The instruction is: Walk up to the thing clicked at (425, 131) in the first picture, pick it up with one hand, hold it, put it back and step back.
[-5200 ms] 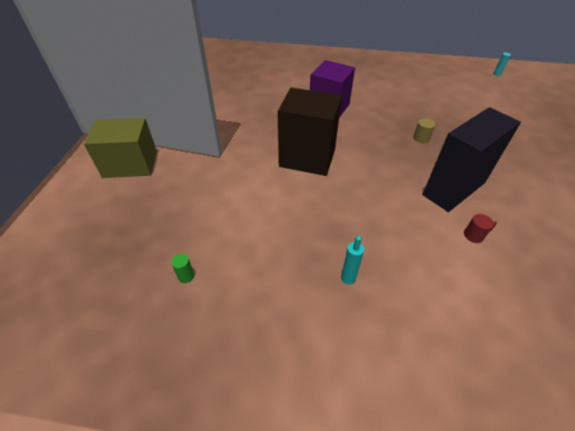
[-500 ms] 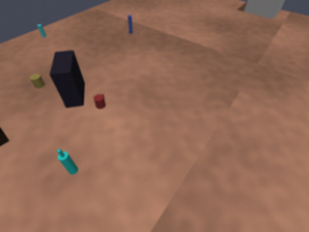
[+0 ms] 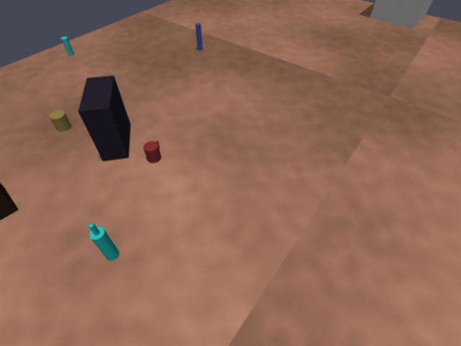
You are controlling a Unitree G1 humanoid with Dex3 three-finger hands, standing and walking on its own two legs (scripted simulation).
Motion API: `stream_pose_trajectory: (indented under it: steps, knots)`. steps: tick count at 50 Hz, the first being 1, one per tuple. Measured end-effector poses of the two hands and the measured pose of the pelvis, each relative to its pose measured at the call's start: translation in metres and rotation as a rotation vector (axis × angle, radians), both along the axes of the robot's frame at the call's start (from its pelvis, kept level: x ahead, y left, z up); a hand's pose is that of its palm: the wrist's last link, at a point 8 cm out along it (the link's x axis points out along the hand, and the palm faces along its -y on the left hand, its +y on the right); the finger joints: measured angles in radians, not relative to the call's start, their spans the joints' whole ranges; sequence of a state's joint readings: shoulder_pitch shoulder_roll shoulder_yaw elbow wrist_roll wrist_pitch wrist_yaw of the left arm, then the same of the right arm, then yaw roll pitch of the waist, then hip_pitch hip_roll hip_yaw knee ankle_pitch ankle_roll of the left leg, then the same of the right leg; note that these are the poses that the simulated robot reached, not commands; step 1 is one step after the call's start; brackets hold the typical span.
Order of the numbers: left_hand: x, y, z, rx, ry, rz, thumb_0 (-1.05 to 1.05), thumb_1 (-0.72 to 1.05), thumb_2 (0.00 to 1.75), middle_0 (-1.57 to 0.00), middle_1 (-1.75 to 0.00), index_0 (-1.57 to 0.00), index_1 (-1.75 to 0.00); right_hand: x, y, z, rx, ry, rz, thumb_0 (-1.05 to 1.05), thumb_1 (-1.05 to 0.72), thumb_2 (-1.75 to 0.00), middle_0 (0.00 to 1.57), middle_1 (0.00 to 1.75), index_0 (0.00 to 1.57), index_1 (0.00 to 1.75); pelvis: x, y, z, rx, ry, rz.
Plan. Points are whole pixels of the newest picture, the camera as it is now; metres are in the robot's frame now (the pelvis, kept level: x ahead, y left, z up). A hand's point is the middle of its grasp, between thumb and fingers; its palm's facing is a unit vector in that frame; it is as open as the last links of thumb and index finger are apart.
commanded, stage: stand
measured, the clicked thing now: (61, 119) +1.58 +1.14 -0.73
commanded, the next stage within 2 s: walk up in 0.96 s
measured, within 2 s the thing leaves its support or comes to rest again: neither
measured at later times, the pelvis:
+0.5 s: pelvis +0.00 +0.00 +0.00, yaw +0 degrees
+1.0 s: pelvis +0.01 +0.00 +0.00, yaw +0 degrees
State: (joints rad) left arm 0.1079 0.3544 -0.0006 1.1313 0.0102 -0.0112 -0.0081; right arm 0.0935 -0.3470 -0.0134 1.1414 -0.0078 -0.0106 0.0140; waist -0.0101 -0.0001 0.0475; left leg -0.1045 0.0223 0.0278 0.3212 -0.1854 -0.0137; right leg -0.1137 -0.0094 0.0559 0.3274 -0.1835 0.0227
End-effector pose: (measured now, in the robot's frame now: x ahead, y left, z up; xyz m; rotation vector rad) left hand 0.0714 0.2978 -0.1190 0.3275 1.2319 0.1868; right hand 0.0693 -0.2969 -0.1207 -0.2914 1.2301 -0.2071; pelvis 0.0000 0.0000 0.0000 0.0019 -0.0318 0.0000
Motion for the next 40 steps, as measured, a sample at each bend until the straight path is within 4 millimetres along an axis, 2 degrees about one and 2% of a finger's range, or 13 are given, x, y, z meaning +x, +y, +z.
stream_pose_trajectory:
  steps: [40]
  knots:
    - [0.0006,0.0003,-0.0016,-0.002,0.007,0.007,0.00,0.91,0.90,-0.20,-0.30,-0.20,-0.30,0.0030,-0.0005,0.0011,-0.007,0.010,0.003,0.01,-0.91,-0.89,0.20,0.30,0.20,0.30,0.0058,-0.0002,0.0002,-0.003,-0.001,0.004]
